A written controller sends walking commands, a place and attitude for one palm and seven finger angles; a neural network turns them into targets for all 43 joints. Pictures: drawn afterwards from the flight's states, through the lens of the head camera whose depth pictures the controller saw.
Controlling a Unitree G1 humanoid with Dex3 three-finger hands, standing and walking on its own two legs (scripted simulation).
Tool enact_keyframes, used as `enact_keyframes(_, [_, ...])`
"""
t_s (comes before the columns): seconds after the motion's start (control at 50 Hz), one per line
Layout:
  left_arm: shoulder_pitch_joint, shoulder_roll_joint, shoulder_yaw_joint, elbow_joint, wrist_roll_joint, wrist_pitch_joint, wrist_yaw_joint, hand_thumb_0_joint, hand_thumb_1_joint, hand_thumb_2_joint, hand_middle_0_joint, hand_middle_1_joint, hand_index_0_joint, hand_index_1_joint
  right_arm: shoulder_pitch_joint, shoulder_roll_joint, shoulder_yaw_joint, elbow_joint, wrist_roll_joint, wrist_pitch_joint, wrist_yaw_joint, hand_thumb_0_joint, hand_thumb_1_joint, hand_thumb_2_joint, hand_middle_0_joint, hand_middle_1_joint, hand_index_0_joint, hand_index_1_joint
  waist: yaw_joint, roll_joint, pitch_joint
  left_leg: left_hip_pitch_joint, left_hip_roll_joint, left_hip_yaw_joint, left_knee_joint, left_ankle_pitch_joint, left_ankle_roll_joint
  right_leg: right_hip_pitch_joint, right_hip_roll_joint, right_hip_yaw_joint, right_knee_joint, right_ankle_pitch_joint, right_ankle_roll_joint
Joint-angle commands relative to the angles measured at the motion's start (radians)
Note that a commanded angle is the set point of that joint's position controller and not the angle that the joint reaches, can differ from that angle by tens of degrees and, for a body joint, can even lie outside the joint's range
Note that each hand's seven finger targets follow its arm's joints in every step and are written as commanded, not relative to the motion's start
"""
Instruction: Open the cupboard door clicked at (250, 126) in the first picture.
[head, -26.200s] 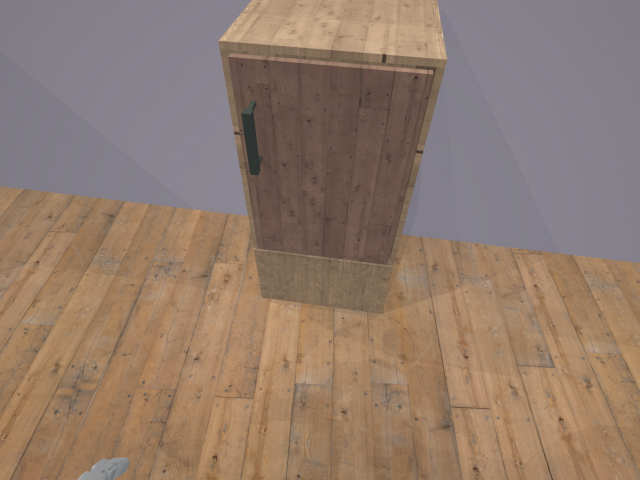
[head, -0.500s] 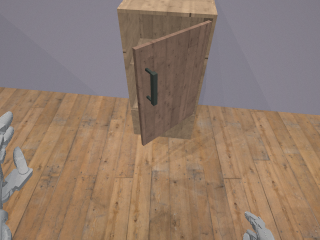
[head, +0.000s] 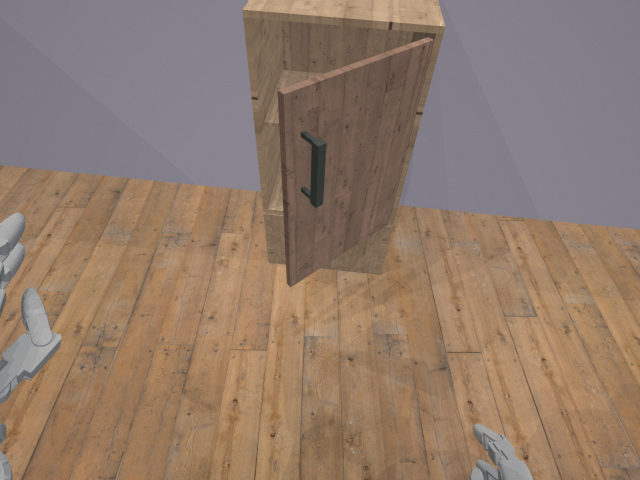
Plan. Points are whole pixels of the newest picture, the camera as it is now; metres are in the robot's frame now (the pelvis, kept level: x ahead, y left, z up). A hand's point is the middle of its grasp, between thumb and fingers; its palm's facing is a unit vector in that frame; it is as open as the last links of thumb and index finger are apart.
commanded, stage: stop stepping back and stand still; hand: left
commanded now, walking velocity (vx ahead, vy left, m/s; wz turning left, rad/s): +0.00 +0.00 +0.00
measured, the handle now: (311, 170) +0.69 +0.07 -0.03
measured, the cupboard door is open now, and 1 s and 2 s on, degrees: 46 46 46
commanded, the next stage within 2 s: let the arm hang, fingers relaxed in 0.10 s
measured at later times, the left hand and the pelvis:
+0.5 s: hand out of the picture +0.07 +0.16 -0.17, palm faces -0.02 -0.98 -0.17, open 7.3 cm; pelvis -0.01 -0.01 -0.01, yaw +1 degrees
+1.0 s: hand out of the picture +0.00 +0.18 -0.17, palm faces +0.06 -0.97 -0.24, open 7.4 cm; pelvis +0.00 -0.01 +0.00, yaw +1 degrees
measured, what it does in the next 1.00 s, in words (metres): stands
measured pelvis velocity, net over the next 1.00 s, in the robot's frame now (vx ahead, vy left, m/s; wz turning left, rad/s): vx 0.00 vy -0.01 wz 0.02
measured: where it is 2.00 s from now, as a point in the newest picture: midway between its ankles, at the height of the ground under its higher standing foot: outside the picture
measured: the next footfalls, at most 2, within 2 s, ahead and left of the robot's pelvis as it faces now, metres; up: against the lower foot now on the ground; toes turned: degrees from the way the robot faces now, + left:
none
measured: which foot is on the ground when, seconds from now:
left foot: down 0.00-1.00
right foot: down 0.00-1.00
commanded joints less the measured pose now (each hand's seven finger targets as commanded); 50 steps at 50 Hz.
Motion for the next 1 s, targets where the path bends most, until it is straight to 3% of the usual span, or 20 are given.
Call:
enact_keyframes(0.0, [0.005, 0.198, 0.156, -0.238, -0.012, -0.087, 0.028, 0.0, 0.9, 0.9, -0.2, -0.3, -0.2, -0.3, -0.108, -0.123, -0.052, -0.168, 0.004, -0.061, -0.006, 0.0, -0.9, -0.9, 0.2, 0.3, 0.2, 0.3, -0.006, 0.102, -0.129, -0.175, 0.062, -0.067, -0.136, 0.099, -0.026, 0.248, -0.003, 0.04, 0.0, 0.133, 0.003])
enact_keyframes(0.08, [0.068, 0.178, 0.16, -0.126, -0.024, -0.084, 0.02, 0.0, 0.9, 0.9, -0.2, -0.3, -0.2, -0.3, -0.107, -0.129, -0.061, -0.153, 0.007, -0.043, -0.004, 0.0, -0.9, -0.9, 0.2, 0.3, 0.2, 0.3, -0.013, 0.069, -0.106, -0.153, 0.057, -0.05, -0.124, 0.105, -0.038, 0.197, -0.008, 0.052, -0.036, 0.139, -0.001])
enact_keyframes(0.16, [0.03, 0.167, 0.133, -0.104, -0.025, -0.081, 0.011, 0.0, 0.9, 0.9, -0.2, -0.3, -0.2, -0.3, -0.113, -0.136, -0.06, -0.154, 0.013, -0.028, -0.003, 0.0, -0.9, -0.9, 0.2, 0.3, 0.2, 0.3, -0.016, 0.038, -0.09, -0.154, 0.062, -0.053, -0.138, 0.077, -0.033, 0.175, -0.001, 0.053, -0.046, 0.1, 0.007])
enact_keyframes(0.18, [-0.096, 0.012, -0.314, 0.594, 0.039, 0.028, -0.115, 0.0, 0.9, 0.9, -0.2, -0.3, -0.2, -0.3, -0.171, -0.24, -0.1, 0.099, 0.019, -0.099, 0.085, 0.0, -0.9, -0.9, 0.2, 0.3, 0.2, 0.3, -0.059, 0.023, -0.001, -0.135, 0.072, -0.079, 0.018, 0.261, -0.034, -0.029, -0.056, 0.024, 0.068, 0.141, -0.018])
enact_keyframes(0.2, [-0.111, 0.023, -0.257, 0.631, 0.048, 0.114, -0.145, 0.0, 0.9, 0.9, -0.2, -0.3, -0.2, -0.3, -0.088, -0.273, -0.11, 0.114, -0.005, -0.025, 0.09, 0.0, -0.9, -0.9, 0.2, 0.3, 0.2, 0.3, -0.038, 0.039, -0.052, -0.095, 0.1, -0.088, -0.003, 0.351, -0.024, -0.043, -0.079, 0.083, 0.066, 0.119, -0.037])
enact_keyframes(0.22, [-0.103, 0.016, -0.253, 0.616, 0.049, 0.142, -0.151, 0.0, 0.9, 0.9, -0.2, -0.3, -0.2, -0.3, -0.074, -0.256, -0.105, 0.084, -0.005, 0.005, 0.085, 0.0, -0.9, -0.9, 0.2, 0.3, 0.2, 0.3, -0.038, 0.039, -0.059, -0.081, 0.113, -0.089, -0.003, 0.367, -0.009, -0.05, -0.054, 0.061, 0.094, 0.075, -0.037])
enact_keyframes(0.26, [-0.168, 0.006, -0.264, 0.699, 0.056, 0.143, -0.155, 0.0, 0.9, 0.9, -0.2, -0.3, -0.2, -0.3, -0.092, -0.24, -0.087, 0.09, -0.017, 0.032, 0.078, 0.0, -0.9, -0.9, 0.2, 0.3, 0.2, 0.3, -0.027, 0.029, -0.072, -0.159, 0.141, -0.145, -0.041, 0.31, 0.04, -0.023, -0.03, 0.041, 0.17, -0.015, -0.037])
enact_keyframes(0.3, [-0.198, 0.024, -0.278, 0.808, 0.061, 0.141, -0.156, 0.0, 0.9, 0.9, -0.2, -0.3, -0.2, -0.3, -0.109, -0.238, -0.075, 0.096, -0.024, 0.052, 0.075, 0.0, -0.9, -0.9, 0.2, 0.3, 0.2, 0.3, -0.012, -0.087, -0.107, -0.151, 0.133, -0.159, -0.033, 0.267, 0.047, 0.039, -0.041, 0.059, 0.139, -0.004, -0.039])
enact_keyframes(0.34, [-0.235, 0.049, -0.282, 0.934, 0.064, 0.143, -0.156, 0.0, 0.9, 0.9, -0.2, -0.3, -0.2, -0.3, -0.095, -0.227, -0.072, 0.121, -0.024, 0.071, 0.073, 0.0, -0.9, -0.9, 0.2, 0.3, 0.2, 0.3, -0.014, -0.206, -0.147, -0.096, 0.074, -0.114, 0.03, 0.187, 0.03, 0.052, -0.102, 0.122, 0.081, 0.094, -0.061])
enact_keyframes(0.36, [-0.255, 0.047, -0.293, 0.994, 0.061, 0.146, -0.153, 0.0, 0.9, 0.9, -0.2, -0.3, -0.2, -0.3, -0.077, -0.207, -0.067, 0.138, -0.023, 0.082, 0.071, 0.0, -0.9, -0.9, 0.2, 0.3, 0.2, 0.3, -0.024, -0.229, -0.159, -0.056, 0.043, -0.089, 0.056, 0.134, 0.019, 0.034, -0.134, 0.154, 0.046, 0.107, -0.077])
enact_keyframes(0.38, [-0.275, 0.052, -0.302, 1.042, 0.058, 0.15, -0.15, 0.0, 0.9, 0.9, -0.2, -0.3, -0.2, -0.3, -0.061, -0.191, -0.062, 0.152, -0.023, 0.093, 0.071, 0.0, -0.9, -0.9, 0.2, 0.3, 0.2, 0.3, -0.031, -0.215, -0.158, -0.027, 0.023, -0.077, 0.062, 0.11, 0.011, 0.019, -0.152, 0.165, 0.025, 0.101, -0.09])
enact_keyframes(0.4, [-0.294, 0.035, -0.313, 1.088, 0.053, 0.155, -0.148, 0.0, 0.9, 0.9, -0.2, -0.3, -0.2, -0.3, -0.052, -0.166, -0.053, 0.177, -0.025, 0.102, 0.069, 0.0, -0.9, -0.9, 0.2, 0.3, 0.2, 0.3, -0.037, -0.149, -0.153, -0.012, 0.021, -0.071, 0.053, 0.097, 0.004, 0.002, -0.156, 0.164, 0.013, 0.051, -0.091])
enact_keyframes(0.46, [-0.292, -0.002, -0.332, 1.213, 0.045, 0.161, -0.143, 0.0, 0.9, 0.9, -0.2, -0.3, -0.2, -0.3, -0.067, -0.136, -0.037, 0.232, -0.027, 0.11, 0.064, 0.0, -0.9, -0.9, 0.2, 0.3, 0.2, 0.3, -0.022, 0.092, -0.109, -0.037, 0.063, -0.109, -0.042, 0.096, 0.008, 0.017, -0.098, 0.129, 0.015, -0.057, -0.057])
enact_keyframes(0.52, [-0.254, -0.036, -0.319, 1.314, 0.044, 0.158, -0.139, 0.0, 0.9, 0.9, -0.2, -0.3, -0.2, -0.3, -0.057, -0.119, -0.041, 0.275, -0.029, 0.116, 0.055, 0.0, -0.9, -0.9, 0.2, 0.3, 0.2, 0.3, -0.007, 0.2, -0.08, -0.1, 0.077, -0.119, -0.086, 0.009, 0.006, 0.081, -0.084, 0.104, -0.018, -0.084, -0.051])
enact_keyframes(0.56, [-0.249, -0.028, -0.326, 1.365, 0.04, 0.156, -0.14, 0.0, 0.9, 0.9, -0.2, -0.3, -0.2, -0.3, -0.033, -0.113, -0.04, 0.304, -0.027, 0.122, 0.054, 0.0, -0.9, -0.9, 0.2, 0.3, 0.2, 0.3, -0.005, 0.213, -0.06, -0.117, 0.071, -0.118, -0.102, -0.042, 0.004, 0.095, -0.086, 0.108, -0.043, -0.103, -0.055])
enact_keyframes(0.58, [-0.254, -0.018, -0.323, 1.383, 0.04, 0.153, -0.14, 0.0, 0.9, 0.9, -0.2, -0.3, -0.2, -0.3, -0.014, -0.12, -0.043, 0.313, -0.023, 0.125, 0.052, 0.0, -0.9, -0.9, 0.2, 0.3, 0.2, 0.3, -0.006, 0.152, -0.044, -0.107, 0.074, -0.115, -0.092, -0.043, 0.002, 0.088, -0.086, 0.108, -0.063, -0.115, -0.056])
enact_keyframes(0.68, [-0.268, -0.03, -0.327, 1.465, 0.036, 0.155, -0.142, 0.0, 0.9, 0.9, -0.2, -0.3, -0.2, -0.3, 0.073, -0.102, -0.047, 0.378, -0.023, 0.132, 0.049, 0.0, -0.9, -0.9, 0.2, 0.3, 0.2, 0.3, -0.016, 0.004, 0.041, -0.101, 0.065, -0.105, -0.107, -0.093, 0.007, 0.017, -0.094, 0.112, -0.125, -0.247, -0.057])
enact_keyframes(0.76, [-0.258, -0.045, -0.328, 1.505, 0.035, 0.159, -0.139, 0.0, 0.9, 0.9, -0.2, -0.3, -0.2, -0.3, 0.124, -0.076, -0.044, 0.419, -0.026, 0.133, 0.047, 0.0, -0.9, -0.9, 0.2, 0.3, 0.2, 0.3, -0.02, -0.047, 0.056, -0.095, 0.059, -0.099, -0.106, -0.097, 0.012, -0.007, -0.099, 0.115, -0.14, -0.293, -0.055])
enact_keyframes(0.88, [-0.233, -0.071, -0.33, 1.533, 0.032, 0.158, -0.133, 0.0, 0.9, 0.9, -0.2, -0.3, -0.2, -0.3, 0.147, -0.047, -0.036, 0.45, -0.023, 0.127, 0.044, 0.0, -0.9, -0.9, 0.2, 0.3, 0.2, 0.3, -0.014, -0.044, 0.038, -0.075, 0.066, -0.093, -0.111, -0.041, 0.015, 0.011, -0.091, 0.1, -0.117, -0.227, -0.05])
enact_keyframes(0.98, [-0.216, -0.092, -0.331, 1.55, 0.032, 0.156, -0.129, 0.0, 0.9, 0.9, -0.2, -0.3, -0.2, -0.3, 0.144, -0.025, -0.033, 0.465, -0.021, 0.12, 0.04, 0.0, -0.9, -0.9, 0.2, 0.3, 0.2, 0.3, -0.007, 0.001, 0.05, -0.091, 0.077, -0.1, -0.136, -0.017, 0.013, 0.039, -0.084, 0.084, -0.09, -0.149, -0.046])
